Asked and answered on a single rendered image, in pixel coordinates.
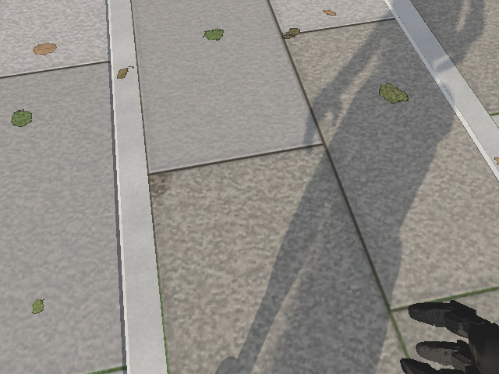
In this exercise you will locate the right robot hand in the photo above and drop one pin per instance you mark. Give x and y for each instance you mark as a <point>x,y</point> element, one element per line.
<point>480,356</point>

